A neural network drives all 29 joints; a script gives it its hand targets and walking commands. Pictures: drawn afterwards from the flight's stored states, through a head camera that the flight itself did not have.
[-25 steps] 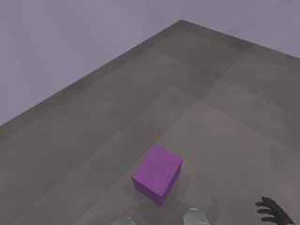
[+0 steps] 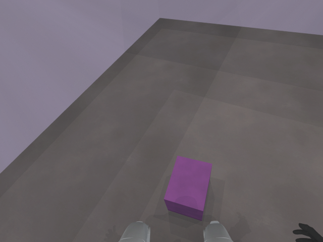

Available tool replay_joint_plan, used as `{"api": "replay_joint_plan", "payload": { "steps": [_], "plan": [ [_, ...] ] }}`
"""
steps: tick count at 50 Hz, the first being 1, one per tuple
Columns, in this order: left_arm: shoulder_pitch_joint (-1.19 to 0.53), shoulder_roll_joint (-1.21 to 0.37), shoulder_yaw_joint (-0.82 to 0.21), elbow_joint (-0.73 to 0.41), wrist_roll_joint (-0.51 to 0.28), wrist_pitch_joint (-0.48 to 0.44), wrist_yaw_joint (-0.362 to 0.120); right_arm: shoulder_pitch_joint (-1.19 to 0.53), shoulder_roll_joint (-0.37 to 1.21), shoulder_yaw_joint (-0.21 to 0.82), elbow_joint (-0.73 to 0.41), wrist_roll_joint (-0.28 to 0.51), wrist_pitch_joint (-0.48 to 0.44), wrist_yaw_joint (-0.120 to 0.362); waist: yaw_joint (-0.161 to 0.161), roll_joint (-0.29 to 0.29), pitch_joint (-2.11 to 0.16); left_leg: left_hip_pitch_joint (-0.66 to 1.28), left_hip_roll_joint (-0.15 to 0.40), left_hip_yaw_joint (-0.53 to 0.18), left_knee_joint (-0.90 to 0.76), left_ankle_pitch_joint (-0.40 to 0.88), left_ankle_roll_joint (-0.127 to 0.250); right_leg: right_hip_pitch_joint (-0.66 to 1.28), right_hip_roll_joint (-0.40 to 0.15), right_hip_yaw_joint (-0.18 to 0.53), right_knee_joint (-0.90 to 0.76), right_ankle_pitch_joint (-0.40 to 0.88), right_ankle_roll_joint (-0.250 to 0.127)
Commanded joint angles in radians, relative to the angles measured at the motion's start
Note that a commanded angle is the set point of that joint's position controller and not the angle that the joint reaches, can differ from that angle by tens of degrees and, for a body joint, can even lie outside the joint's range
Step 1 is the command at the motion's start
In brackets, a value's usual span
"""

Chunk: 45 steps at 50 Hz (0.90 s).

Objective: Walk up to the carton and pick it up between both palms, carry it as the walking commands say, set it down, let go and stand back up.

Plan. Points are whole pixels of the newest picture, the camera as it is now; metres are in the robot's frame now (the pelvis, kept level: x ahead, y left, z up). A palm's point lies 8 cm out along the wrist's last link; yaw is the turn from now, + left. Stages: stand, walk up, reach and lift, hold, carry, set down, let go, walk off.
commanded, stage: walk up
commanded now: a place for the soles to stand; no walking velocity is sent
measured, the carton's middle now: (189, 187) +0.46 -0.06 -0.62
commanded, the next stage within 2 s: none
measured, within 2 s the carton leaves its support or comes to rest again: neither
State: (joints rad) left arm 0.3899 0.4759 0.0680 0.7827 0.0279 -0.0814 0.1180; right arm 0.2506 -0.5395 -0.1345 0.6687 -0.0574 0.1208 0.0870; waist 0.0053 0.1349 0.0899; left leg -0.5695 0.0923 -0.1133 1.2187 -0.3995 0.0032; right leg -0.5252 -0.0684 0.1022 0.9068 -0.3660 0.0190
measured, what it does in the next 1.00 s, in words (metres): steps on the spot, turning right: left foot, then right foot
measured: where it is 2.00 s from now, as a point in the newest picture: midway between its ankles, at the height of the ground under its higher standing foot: outside the picture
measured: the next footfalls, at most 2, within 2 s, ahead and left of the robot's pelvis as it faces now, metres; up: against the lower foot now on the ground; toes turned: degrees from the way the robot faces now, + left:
left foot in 0.08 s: +0.06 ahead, +0.23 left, +0.00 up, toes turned -3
right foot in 0.50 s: +0.00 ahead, -0.06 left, +0.00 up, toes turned -20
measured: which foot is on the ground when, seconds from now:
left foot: up 0.00-0.06, down 0.08-0.88, up 0.90-1.00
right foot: down 0.00-0.08, up 0.10-0.48, down 0.50-1.00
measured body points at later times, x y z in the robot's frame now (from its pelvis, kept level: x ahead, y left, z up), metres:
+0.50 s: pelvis +0.00 +0.10 +0.01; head +0.07 +0.11 +0.46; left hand +0.23 +0.37 -0.10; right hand -0.04 -0.28 -0.04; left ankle +0.02 +0.23 -0.68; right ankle +0.00 -0.04 -0.69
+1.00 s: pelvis -0.01 +0.06 +0.01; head +0.02 +0.05 +0.46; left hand +0.18 +0.36 -0.09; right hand -0.07 -0.29 -0.08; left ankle +0.08 +0.19 -0.68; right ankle -0.03 -0.05 -0.69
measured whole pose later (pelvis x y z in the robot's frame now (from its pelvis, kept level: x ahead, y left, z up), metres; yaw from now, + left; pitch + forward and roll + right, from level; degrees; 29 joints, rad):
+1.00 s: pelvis -0.01 +0.06 +0.01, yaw -22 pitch -1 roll +0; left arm 0.26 0.44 0.09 0.87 0.03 0.01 -0.03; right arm 0.28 -0.48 -0.07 0.85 -0.01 -0.05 -0.05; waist 0.02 0.00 0.08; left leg -0.47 0.07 0.03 0.91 -0.52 0.04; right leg -0.43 0.02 0.02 0.88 -0.43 -0.02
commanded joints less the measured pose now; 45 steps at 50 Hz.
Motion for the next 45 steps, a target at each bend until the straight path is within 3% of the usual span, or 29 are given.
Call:
{"api": "replay_joint_plan", "payload": {
  "steps": [1, 2, 3, 4, 5, 7, 10, 16, 19, 20, 22, 23, 24, 25, 26, 27, 31, 32, 33, 34, 35, 36, 37, 39, 40, 41, 42, 44, 45],
  "plan": [
    [-0.096, 0.316, 0.081, -0.1, 0.019, 0.004, -0.016, 0.079, -0.104, -0.038, -0.03, 0.03, -0.043, -0.027, -0.035, -0.478, -0.079, 0.147, -0.062, 0.138, -0.227, -0.195, 0.009, -0.082, -0.056, 0.105, -0.299, -0.043, -0.205],
    [-0.118, 0.305, 0.081, -0.132, 0.017, 0.021, -0.027, 0.152, -0.119, -0.047, 0.003, 0.04, -0.052, -0.035, -0.06, -0.44, -0.14, 0.302, -0.087, 0.17, -0.314, -0.228, 0.013, -0.112, -0.018, 0.085, -0.202, -0.07, -0.181],
    [-0.156, 0.258, 0.064, -0.126, 0.022, 0.027, -0.032, 0.245, -0.123, -0.053, 0.02, 0.028, -0.071, -0.051, -0.133, -0.278, -0.134, 0.356, -0.122, 0.196, -0.461, -0.182, 0.02, -0.161, 0.028, 0.002, 0.005, -0.031, -0.152],
    [-0.173, 0.142, 0.041, -0.153, 0.005, 0.034, -0.024, 0.321, -0.216, -0.07, 0.033, -0.003, -0.088, -0.067, -0.186, 0.111, -0.069, 0.338, 0.073, -0.172, -0.724, -0.234, 0.048, -0.335, 0.16, -0.019, 0.374, -0.157, -0.076],
    [-0.151, 0.119, 0.029, -0.179, -0.019, 0.037, -0.014, 0.122, -0.265, -0.064, -0.036, 0.009, -0.104, -0.07, -0.056, 0.103, 0.023, 0.155, 0.295, -0.591, -0.88, -0.093, 0.089, -0.37, 0.184, 0.08, 0.407, -0.238, -0.036],
    [-0.147, 0.255, 0.049, -0.117, -0.008, 0.024, -0.018, -0.056, -0.314, -0.077, -0.028, 0.049, -0.119, -0.084, 0.004, -0.045, 0.017, 0.111, 0.366, -0.652, -0.835, 0.04, 0.228, -0.292, 0.092, 0.072, 0.421, -0.217, -0.031],
    [-0.148, 0.247, 0.072, -0.031, -0.025, 0.044, -0.064, -0.022, -0.221, -0.045, 0.003, 0.047, -0.153, -0.106, -0.009, 0.05, 0.087, 0.133, 0.261, -0.341, -0.713, 0.045, 0.203, -0.247, 0.057, 0.049, 0.403, -0.083, -0.027],
    [-0.254, 0.161, 0.063, -0.096, 0.002, 0.084, -0.133, 0.198, -0.179, -0.027, 0.084, 0.05, -0.184, -0.141, -0.062, 0.015, -0.054, 0.507, 0.258, -0.201, -0.596, 0.674, 0.191, -0.23, 0.089, 0.053, 0.195, -0.141, -0.04],
    [-0.248, 0.15, 0.064, -0.088, -0.011, 0.088, -0.142, 0.135, -0.188, -0.024, 0.055, 0.055, -0.188, -0.142, -0.048, 0.089, -0.101, 0.491, 0.261, -0.051, -0.588, 0.814, 0.17, -0.098, 0.077, -0.053, 0.092, -0.126, -0.038],
    [-0.221, 0.147, 0.062, -0.092, -0.004, 0.089, -0.149, 0.101, -0.183, -0.025, 0.034, 0.054, -0.188, -0.143, -0.032, 0.096, -0.127, 0.441, 0.275, -0.041, -0.578, 0.728, 0.216, -0.028, 0.056, -0.077, 0.039, -0.107, -0.05],
    [-0.198, 0.146, 0.065, -0.077, -0.004, 0.089, -0.157, 0.041, -0.174, -0.014, 0.022, 0.059, -0.183, -0.139, -0.005, 0.139, -0.118, 0.319, 0.211, 0.07, -0.541, 0.603, 0.171, 0.121, 0.078, -0.128, -0.121, -0.028, -0.069],
    [-0.14, 0.146, 0.074, -0.057, 0.005, 0.087, -0.154, 0.053, -0.169, 0.0, 0.029, 0.063, -0.175, -0.14, 0.027, 0.032, -0.167, 0.287, 0.181, 0.088, -0.449, 0.612, 0.143, 0.277, 0.121, -0.144, -0.253, -0.001, -0.092],
    [-0.104, 0.222, 0.094, -0.047, 0.017, 0.079, -0.148, 0.103, -0.127, 0.01, 0.033, 0.072, -0.179, -0.133, 0.054, -0.113, -0.214, 0.178, 0.133, 0.147, -0.266, 0.493, 0.069, 0.402, 0.077, -0.023, -0.308, 0.144, -0.117],
    [-0.082, 0.295, 0.118, -0.057, 0.024, 0.078, -0.141, 0.12, -0.103, 0.024, 0.009, 0.082, -0.183, -0.14, 0.047, -0.307, -0.271, 0.014, 0.019, 0.214, -0.055, 0.307, 0.013, 0.507, -0.077, 0.292, -0.326, 0.344, -0.222],
    [-0.138, 0.262, 0.099, -0.075, 0.008, 0.077, -0.135, 0.074, -0.084, 0.032, 0.003, 0.082, -0.182, -0.149, 0.028, -0.308, -0.215, -0.112, -0.04, 0.203, -0.049, -0.23, 0.032, 0.515, -0.19, 0.445, -0.356, 0.467, -0.322],
    [-0.153, 0.273, 0.093, -0.063, 0.001, 0.072, -0.134, 0.044, -0.102, 0.022, 0.018, 0.077, -0.182, -0.16, 0.049, -0.273, -0.145, -0.057, 0.041, 0.145, -0.075, -0.265, 0.038, 0.395, -0.239, 0.421, -0.364, 0.448, -0.361],
    [-0.306, 0.196, 0.062, -0.1, -0.001, 0.089, -0.132, 0.22, -0.109, 0.011, 0.124, 0.057, -0.195, -0.148, -0.084, -0.219, -0.094, 0.312, -0.04, 0.204, -0.43, 0.002, 0.058, -0.005, -0.039, 0.114, -0.224, 0.209, -0.204],
    [-0.277, 0.141, 0.044, -0.089, -0.008, 0.101, -0.131, 0.272, -0.139, -0.007, 0.149, 0.044, -0.197, -0.147, -0.102, -0.057, -0.107, 0.421, 0.008, 0.092, -0.612, 0.02, 0.063, -0.069, 0.033, 0.055, -0.048, 0.199, -0.145],
    [-0.285, 0.083, 0.04, -0.107, -0.015, 0.101, -0.133, 0.231, -0.2, -0.017, 0.121, 0.015, -0.204, -0.149, -0.104, 0.112, -0.083, 0.39, 0.228, -0.255, -0.785, -0.042, 0.15, -0.145, 0.143, 0.0, 0.138, 0.021, -0.07],
    [-0.286, 0.143, 0.065, -0.098, 0.008, 0.105, -0.127, 0.135, -0.26, -0.016, 0.102, 0.021, -0.204, -0.156, -0.054, 0.002, -0.039, 0.242, 0.395, -0.428, -0.865, -0.049, 0.234, -0.114, 0.093, 0.037, 0.209, -0.178, -0.043],
    [-0.247, 0.175, 0.065, -0.056, 0.001, 0.108, -0.133, 0.057, -0.236, -0.025, 0.071, 0.033, -0.203, -0.153, -0.007, -0.082, 0.019, 0.13, 0.382, -0.358, -0.893, -0.217, 0.264, -0.05, 0.064, 0.034, 0.244, -0.191, -0.052],
    [-0.216, 0.197, 0.07, -0.031, 0.006, 0.116, -0.146, 0.015, -0.272, -0.033, 0.075, 0.033, -0.199, -0.153, 0.001, -0.063, 0.038, 0.049, 0.393, -0.343, -0.924, -0.341, 0.295, -0.012, 0.056, -0.032, 0.287, -0.181, -0.047],
    [-0.209, 0.196, 0.08, -0.04, 0.001, 0.113, -0.153, -0.017, -0.253, -0.027, 0.065, 0.029, -0.199, -0.153, 0.009, 0.022, 0.095, 0.049, 0.349, -0.282, -0.89, -0.313, 0.263, -0.063, 0.057, -0.016, 0.257, -0.157, -0.048],
    [-0.146, 0.193, 0.098, -0.017, 0.015, 0.106, -0.176, -0.028, -0.236, -0.018, 0.076, 0.013, -0.196, -0.147, 0.025, 0.078, 0.021, 0.02, 0.283, -0.141, -0.811, -0.233, 0.223, 0.091, 0.031, -0.08, 0.098, -0.157, -0.055],
    [-0.13, 0.181, 0.097, 0.0, 0.003, 0.099, -0.175, -0.027, -0.205, -0.017, 0.063, 0.015, -0.195, -0.147, 0.025, 0.012, 0.0, -0.022, 0.24, -0.086, -0.773, -0.231, 0.195, 0.147, 0.057, -0.12, 0.043, -0.098, -0.067],
    [-0.106, 0.156, 0.096, 0.03, -0.003, 0.095, -0.181, -0.033, -0.2, -0.005, 0.06, 0.013, -0.191, -0.136, 0.052, 0.079, -0.044, -0.037, 0.172, 0.035, -0.719, -0.215, 0.143, 0.248, 0.066, -0.139, -0.073, -0.107, -0.074],
    [-0.054, 0.175, 0.113, 0.041, 0.008, 0.094, -0.18, -0.037, -0.148, 0.003, 0.078, 0.015, -0.181, -0.136, 0.081, -0.063, -0.064, -0.082, 0.121, 0.092, -0.55, -0.255, 0.108, 0.325, 0.086, -0.097, -0.157, -0.12, -0.07],
    [-0.092, 0.254, 0.102, 0.006, 0.026, 0.084, -0.161, 0.048, -0.077, 0.034, 0.081, 0.041, -0.178, -0.146, 0.034, -0.438, -0.042, -0.141, -0.052, 0.205, -0.22, -0.208, 0.02, 0.275, -0.138, 0.44, -0.511, -0.286, -0.226],
    [-0.16, 0.255, 0.102, -0.007, 0.016, 0.069, -0.146, 0.012, -0.091, 0.029, 0.075, 0.047, -0.181, -0.153, 0.026, -0.313, -0.063, -0.146, -0.029, 0.14, -0.186, -0.227, 0.031, 0.292, -0.218, 0.517, -0.485, -0.036, -0.279]
  ]
}}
